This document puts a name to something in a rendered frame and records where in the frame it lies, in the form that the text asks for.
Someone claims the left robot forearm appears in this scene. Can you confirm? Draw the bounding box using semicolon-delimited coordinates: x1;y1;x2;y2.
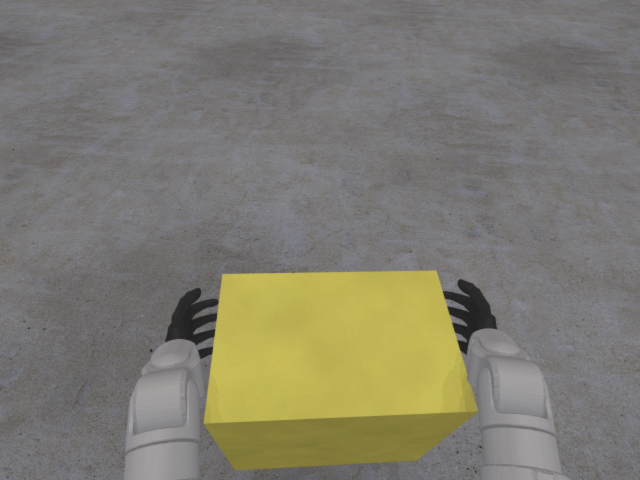
124;339;205;480

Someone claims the right robot hand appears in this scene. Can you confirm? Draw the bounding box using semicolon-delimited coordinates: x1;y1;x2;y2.
443;279;498;355

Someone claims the left robot hand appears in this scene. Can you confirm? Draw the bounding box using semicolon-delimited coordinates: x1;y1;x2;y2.
165;288;219;359

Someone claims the carton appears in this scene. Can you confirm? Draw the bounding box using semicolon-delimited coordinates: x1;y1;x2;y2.
204;271;478;470

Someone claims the right robot forearm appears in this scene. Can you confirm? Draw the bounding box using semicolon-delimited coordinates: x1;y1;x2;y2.
467;328;570;480

